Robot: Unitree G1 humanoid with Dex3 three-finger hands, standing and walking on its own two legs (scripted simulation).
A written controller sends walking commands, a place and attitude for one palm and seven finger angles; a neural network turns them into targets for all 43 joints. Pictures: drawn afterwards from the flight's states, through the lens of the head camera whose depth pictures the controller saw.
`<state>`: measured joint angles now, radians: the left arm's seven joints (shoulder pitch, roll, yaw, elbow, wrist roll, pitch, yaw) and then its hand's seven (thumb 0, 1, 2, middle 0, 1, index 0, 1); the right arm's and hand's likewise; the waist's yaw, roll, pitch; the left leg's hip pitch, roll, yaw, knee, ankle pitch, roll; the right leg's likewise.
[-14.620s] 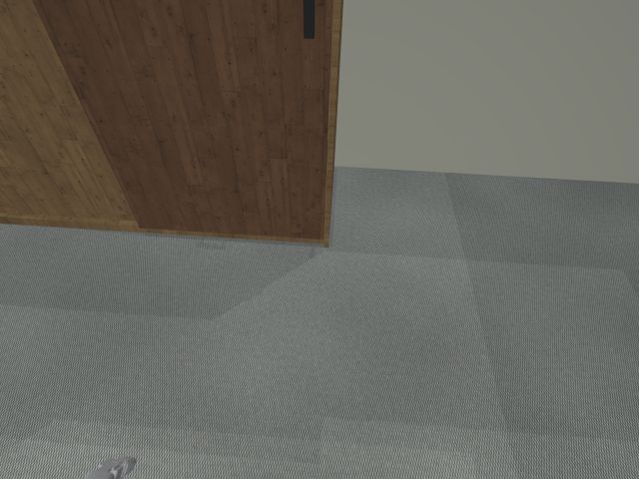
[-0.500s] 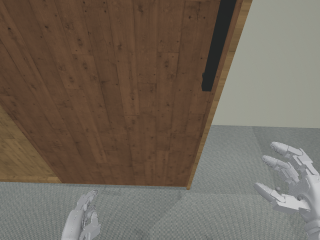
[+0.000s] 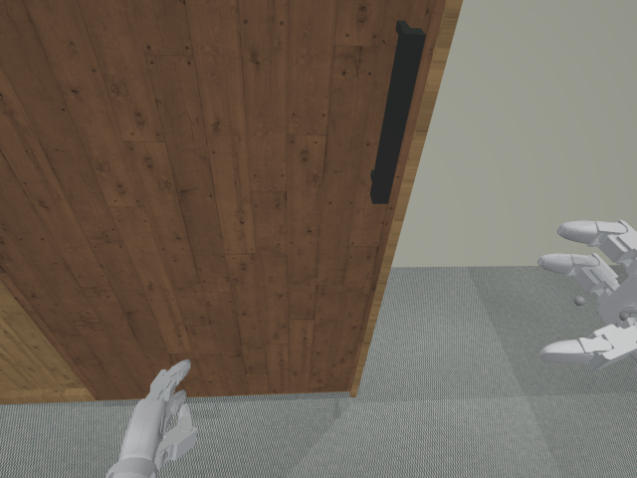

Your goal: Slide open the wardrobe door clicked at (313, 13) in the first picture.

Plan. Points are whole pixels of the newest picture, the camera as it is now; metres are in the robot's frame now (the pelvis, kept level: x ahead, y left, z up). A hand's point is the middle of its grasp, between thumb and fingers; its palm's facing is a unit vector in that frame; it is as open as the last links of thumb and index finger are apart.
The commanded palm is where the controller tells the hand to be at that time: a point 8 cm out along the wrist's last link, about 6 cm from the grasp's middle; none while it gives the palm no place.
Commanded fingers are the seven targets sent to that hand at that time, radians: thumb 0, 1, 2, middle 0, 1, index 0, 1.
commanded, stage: raise the hand with hooked fingers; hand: right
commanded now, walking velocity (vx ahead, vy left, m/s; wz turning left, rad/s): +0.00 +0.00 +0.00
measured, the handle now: (389, 120) +0.53 -0.10 +0.23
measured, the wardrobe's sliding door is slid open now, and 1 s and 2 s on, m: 0.00 0.00 0.00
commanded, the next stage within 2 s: move the hooked fingers beside the handle in 0.84 s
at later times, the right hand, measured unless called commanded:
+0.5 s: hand (608, 223) +0.29 -0.27 +0.25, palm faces +0.03 +0.99 -0.11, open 14.0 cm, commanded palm +0.25 -0.31 +0.26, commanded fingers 0.00 0.50 -0.30 0.30 1.20 0.30 1.20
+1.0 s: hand (606, 227) +0.29 -0.27 +0.24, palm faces +0.04 +0.99 -0.10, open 14.0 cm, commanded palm +0.26 -0.31 +0.26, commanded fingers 0.00 0.50 -0.30 0.30 1.20 0.30 1.20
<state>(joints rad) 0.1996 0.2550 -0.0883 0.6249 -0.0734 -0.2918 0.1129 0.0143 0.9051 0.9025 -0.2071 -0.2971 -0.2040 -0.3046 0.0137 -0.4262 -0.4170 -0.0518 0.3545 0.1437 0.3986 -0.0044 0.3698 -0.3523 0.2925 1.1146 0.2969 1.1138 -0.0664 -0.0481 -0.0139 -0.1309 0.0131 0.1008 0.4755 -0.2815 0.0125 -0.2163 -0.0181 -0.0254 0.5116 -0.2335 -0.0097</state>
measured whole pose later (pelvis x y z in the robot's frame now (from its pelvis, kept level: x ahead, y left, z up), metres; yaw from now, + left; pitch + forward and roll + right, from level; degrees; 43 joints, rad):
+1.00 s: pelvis +0.01 +0.01 +0.00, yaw +0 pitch -3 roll +0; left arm 0.17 0.27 -0.11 0.60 -0.10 -0.17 0.09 0.01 0.91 0.90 -0.21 -0.30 -0.20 -0.30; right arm -0.24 -0.55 -0.50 0.04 0.34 0.40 0.47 -0.01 0.50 -0.30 0.30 1.20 0.31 1.20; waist -0.07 -0.07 -0.03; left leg -0.10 0.01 0.10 0.43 -0.27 0.02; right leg -0.18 -0.02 -0.03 0.46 -0.22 0.00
